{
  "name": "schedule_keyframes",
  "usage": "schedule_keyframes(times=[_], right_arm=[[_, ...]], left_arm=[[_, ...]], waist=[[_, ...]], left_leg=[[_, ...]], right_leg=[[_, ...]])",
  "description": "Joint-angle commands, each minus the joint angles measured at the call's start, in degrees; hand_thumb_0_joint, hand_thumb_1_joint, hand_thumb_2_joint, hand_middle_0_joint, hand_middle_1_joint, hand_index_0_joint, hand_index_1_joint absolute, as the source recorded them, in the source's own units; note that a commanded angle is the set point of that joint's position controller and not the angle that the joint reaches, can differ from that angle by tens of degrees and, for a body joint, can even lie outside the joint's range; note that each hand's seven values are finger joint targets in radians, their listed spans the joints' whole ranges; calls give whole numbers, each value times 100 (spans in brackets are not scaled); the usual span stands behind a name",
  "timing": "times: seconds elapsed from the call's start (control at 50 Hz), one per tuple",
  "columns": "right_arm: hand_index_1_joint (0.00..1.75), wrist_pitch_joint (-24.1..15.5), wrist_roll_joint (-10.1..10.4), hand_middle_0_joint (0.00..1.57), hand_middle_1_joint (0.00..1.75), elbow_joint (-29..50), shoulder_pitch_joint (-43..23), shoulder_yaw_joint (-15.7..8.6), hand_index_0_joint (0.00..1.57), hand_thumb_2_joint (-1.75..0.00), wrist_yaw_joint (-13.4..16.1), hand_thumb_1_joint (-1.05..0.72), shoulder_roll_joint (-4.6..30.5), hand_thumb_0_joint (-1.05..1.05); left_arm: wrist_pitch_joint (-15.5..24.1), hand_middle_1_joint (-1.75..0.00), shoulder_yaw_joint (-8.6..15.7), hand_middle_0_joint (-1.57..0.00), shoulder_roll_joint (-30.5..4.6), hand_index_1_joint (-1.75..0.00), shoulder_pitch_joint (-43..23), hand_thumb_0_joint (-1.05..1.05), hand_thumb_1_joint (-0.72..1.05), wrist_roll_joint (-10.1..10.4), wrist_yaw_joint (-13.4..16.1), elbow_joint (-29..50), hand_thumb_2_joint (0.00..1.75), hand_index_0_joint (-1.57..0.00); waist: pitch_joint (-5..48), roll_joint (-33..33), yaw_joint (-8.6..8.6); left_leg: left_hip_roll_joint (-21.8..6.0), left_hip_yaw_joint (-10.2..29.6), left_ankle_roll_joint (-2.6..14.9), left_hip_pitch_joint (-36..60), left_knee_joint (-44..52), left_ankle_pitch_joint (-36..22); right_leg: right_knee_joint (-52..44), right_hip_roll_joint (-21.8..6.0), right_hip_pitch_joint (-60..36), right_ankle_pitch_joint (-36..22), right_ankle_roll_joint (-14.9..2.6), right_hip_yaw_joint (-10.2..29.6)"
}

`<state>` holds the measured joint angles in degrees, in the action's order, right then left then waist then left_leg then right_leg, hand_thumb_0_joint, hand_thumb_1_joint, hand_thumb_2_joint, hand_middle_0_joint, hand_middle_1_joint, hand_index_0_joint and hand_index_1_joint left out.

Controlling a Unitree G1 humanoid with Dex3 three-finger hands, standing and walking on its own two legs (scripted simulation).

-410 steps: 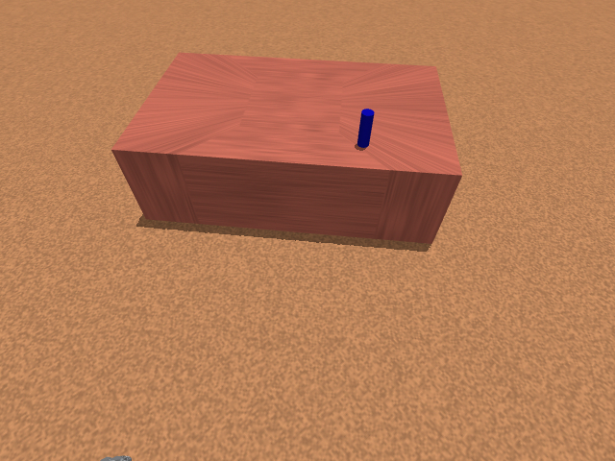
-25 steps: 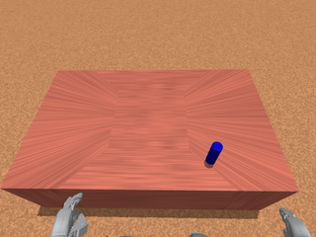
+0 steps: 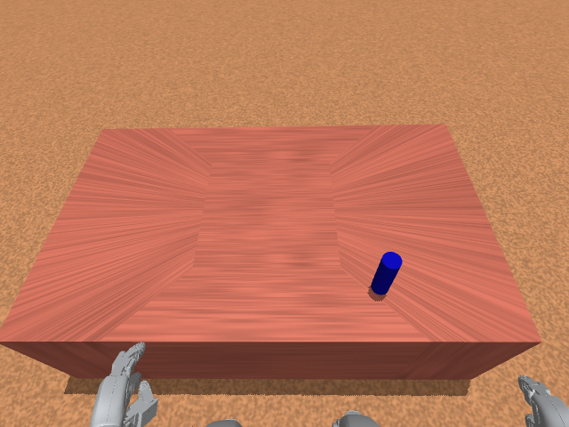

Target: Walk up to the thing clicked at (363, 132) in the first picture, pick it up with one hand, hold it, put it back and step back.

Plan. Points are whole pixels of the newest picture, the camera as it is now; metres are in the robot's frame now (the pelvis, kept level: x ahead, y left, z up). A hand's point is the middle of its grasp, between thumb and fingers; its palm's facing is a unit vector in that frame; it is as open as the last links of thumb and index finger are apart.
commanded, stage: go down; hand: right
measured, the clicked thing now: (385, 274) +0.47 -0.20 -0.27
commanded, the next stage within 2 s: none
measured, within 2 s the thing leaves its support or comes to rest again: neither
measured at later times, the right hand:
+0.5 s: hand (532, 329) +0.27 -0.33 -0.03, palm faces +0.15 +0.97 -0.20, open 17.7 cm
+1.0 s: hand (547, 276) +0.34 -0.36 +0.00, palm faces +0.17 +0.98 -0.12, open 17.5 cm
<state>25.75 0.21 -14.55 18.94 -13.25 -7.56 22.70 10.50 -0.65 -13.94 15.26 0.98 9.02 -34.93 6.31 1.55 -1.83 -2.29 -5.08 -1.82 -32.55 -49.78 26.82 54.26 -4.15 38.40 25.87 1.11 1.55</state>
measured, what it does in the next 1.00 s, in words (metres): stands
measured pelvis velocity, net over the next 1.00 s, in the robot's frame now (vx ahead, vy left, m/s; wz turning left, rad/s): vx -0.02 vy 0.00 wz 0.03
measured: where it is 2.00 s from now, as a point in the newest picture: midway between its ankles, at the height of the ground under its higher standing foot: outside the picture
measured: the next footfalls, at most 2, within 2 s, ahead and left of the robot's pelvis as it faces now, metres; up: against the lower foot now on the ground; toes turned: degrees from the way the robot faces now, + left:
none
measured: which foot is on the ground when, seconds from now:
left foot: down 0.00-1.00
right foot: down 0.00-1.00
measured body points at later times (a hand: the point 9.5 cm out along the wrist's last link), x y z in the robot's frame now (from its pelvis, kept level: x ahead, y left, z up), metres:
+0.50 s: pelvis -0.02 +0.00 +0.00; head +0.04 -0.02 +0.45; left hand +0.09 +0.27 -0.09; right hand +0.26 -0.38 -0.02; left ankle -0.02 +0.14 -0.69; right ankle +0.01 -0.13 -0.69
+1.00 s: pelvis -0.02 +0.00 -0.01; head +0.08 -0.04 +0.43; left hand +0.04 +0.28 -0.10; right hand +0.32 -0.42 +0.01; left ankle -0.02 +0.14 -0.69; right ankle +0.01 -0.13 -0.69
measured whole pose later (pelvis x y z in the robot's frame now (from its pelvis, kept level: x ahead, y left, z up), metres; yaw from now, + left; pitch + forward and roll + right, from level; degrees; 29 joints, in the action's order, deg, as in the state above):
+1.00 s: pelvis -0.02 +0.00 -0.01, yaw +2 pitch +15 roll +3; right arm -9.1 3.6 -65.0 -26.4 -33.7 -28.2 43.7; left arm 8.2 -2.5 -17.5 19.3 -1.3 6.2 -39.3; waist 3.5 -1.0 -4.5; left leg -1.6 -3.8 -1.7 -42.7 -52.2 24.7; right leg 56.5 -4.9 47.9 24.2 0.7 0.8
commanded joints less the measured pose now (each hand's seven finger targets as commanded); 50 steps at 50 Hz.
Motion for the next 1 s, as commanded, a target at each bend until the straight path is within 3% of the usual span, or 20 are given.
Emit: schedule_keyframes(times=[0.0, 0.02, 0.06, 0.1, 0.14, 0.22, 0.32, 0.36, 0.4, 0.48, 0.52, 0.6, 0.7, 0.76, 0.82, 0.92, 0.98], right_arm=[[6, -183, -40, 3, 6, 1032, -355, -648, 3, -5, 28, 58, 1381, 0], [6, -232, -58, 2, 6, 1164, -648, -688, 3, -5, 32, 59, 1482, 0], [6, -331, -10, 2, 6, 1047, -970, -858, 3, -6, 40, 61, 1652, 0], [6, -463, 46, 3, 6, 1011, -1398, -875, 3, -5, -6, 60, 1698, 0], [6, -603, 136, 3, 6, 976, -1840, -1096, 4, -4, -58, 61, 1998, 0], [6, -809, 261, 3, 6, -19, -2409, -1226, 4, -5, -348, 61, 2128, 0], [6, -1075, 332, 3, 6, -1064, -2956, -1393, 4, -5, -808, 61, 2357, 0], [6, -1297, 316, 4, 6, -1364, -3269, -1586, 4, -5, -978, 57, 2690, 0], [6, -1524, 322, 3, 6, -1655, -3423, -1563, 3, -6, -1151, 60, 2662, 0], [6, -2114, 334, 3, 6, -2052, -4060, -1847, 3, -6, -1390, 60, 3100, 0], [6, -2388, 343, 2, 6, -2388, -4274, -1899, 3, -6, -1483, 61, 3133, 0], [6, -2945, 395, 3, 6, -2616, -4827, -2070, 3, -6, -1632, 59, 3498, 0], [6, -3369, 418, 2, 6, -3294, -5110, -2334, 3, -7, -1772, 60, 3932, 0], [5, -3562, 440, 4, 5, -3396, -5472, -2343, 4, -6, -1860, 56, 4044, 0], [5, -3654, 455, 4, 5, -3987, -5348, -2361, 4, -6, -1957, 55, 4047, 0], [5, -3869, 470, 4, 5, -3967, -5949, -2437, 4, -6, -2084, 54, 4379, 0], [5, -3953, 458, 4, 5, -4091, -6042, -2387, 4, -7, -2121, 53, 4366, 0]], left_arm=[[379, -30, 317, -19, -837, -30, -211, 0, 91, 5, 152, 786, 89, -20], [415, -30, 335, -19, -869, -30, -191, 0, 91, 2, 172, 779, 89, -20], [467, -30, 289, -20, -860, -30, -205, 0, 91, -15, 221, 684, 89, -20], [547, -30, 265, -20, -863, -30, -220, 0, 90, -20, 260, 644, 89, -20], [576, -30, 275, -20, -912, -30, -188, 0, 90, -27, 302, 533, 89, -20], [578, -30, 296, -20, -1027, -30, -114, 0, 90, -36, 344, 289, 89, -20], [492, -30, 309, -20, -1113, -30, -13, 0, 88, -60, 274, 181, 90, -20], [447, -30, 315, -20, -1121, -30, 37, 0, 89, -79, 239, 185, 90, -20], [403, -30, 349, -20, -1128, -30, 121, 0, 89, -99, 178, 199, 90, -20], [307, -30, 388, -20, -1199, -30, 327, 0, 89, -128, 90, 170, 90, -20], [276, -30, 389, -19, -1219, -30, 425, 0, 90, -131, 69, 188, 90, -19], [211, -30, 371, -19, -1293, -30, 532, 0, 90, -144, 7, 159, 90, -19], [113, -30, 331, -19, -1387, -30, 763, 0, 90, -175, -42, 18, 90, -19], [61, -30, 306, -19, -1408, -30, 782, 0, 91, -174, -73, 38, 90, -19], [11, -30, 321, -19, -1480, -30, 879, 0, 91, -185, -114, -54, 90, -20], [-57, -30, 283, -19, -1532, -30, 939, 0, 91, -205, -169, -44, 90, -20], [-97, -30, 256, -19, -1527, -30, 942, 0, 91, -197, -201, -3, 90, -20]], waist=[[693, 414, -24], [799, 421, -106], [633, 486, -85], [598, 490, -147], [782, 693, -141], [845, 646, -176], [748, 601, -73], [748, 544, -6], [889, 546, -14], [1122, 517, -15], [1289, 395, -87], [1392, 693, -41], [1566, 718, -19], [1622, 749, -50], [1512, 610, -73], [1651, 755, -137], [1706, 685, -164]], left_leg=[[260, 47, 158, 17, 726, -1355], [266, 68, 163, -39, 700, -1348], [261, 86, 166, -144, 721, -1035], [261, 90, 163, -232, 729, -863], [241, 100, 175, -115, 717, -970], [244, 92, 187, -136, 670, -1132], [255, 34, 221, -74, 691, -1264], [248, 66, 231, -7, 738, -1217], [247, 74, 245, 2, 703, -1300], [235, 141, 264, -15, 586, -1603], [248, 163, 265, -85, 566, -1568], [238, 203, 299, -243, 509, -1377], [257, 215, 307, -285, 437, -1542], [277, 230, 316, -341, 455, -1484], [307, 195, 323, -449, 424, -1425], [292, 253, 316, -598, 374, -1503], [296, 256, 314, -654, 360, -1466]], right_leg=[[-760, 299, -769, -1362, -181, -16], [-762, 291, -835, -1338, -176, 4], [-793, 284, -746, -1004, -171, 12], [-834, 263, -748, -802, -178, 54], [-854, 267, -851, -902, -162, 72], [-860, 240, -937, -1098, -156, 103], [-946, 211, -893, -1325, -148, 124], [-970, 228, -784, -1260, -166, 84], [-961, 214, -830, -1353, -180, 88], [-845, 198, -845, -1699, -201, 52], [-819, 183, -923, -1645, -217, 46], [-808, 182, -874, -1451, -210, 31], [-704, 182, -849, -1693, -197, 36], [-706, 188, -832, -1631, -199, 35], [-691, 164, -690, -1617, -193, 75], [-537, 177, -728, -1715, -214, 70], [-510, 178, -713, -1624, -242, 77]])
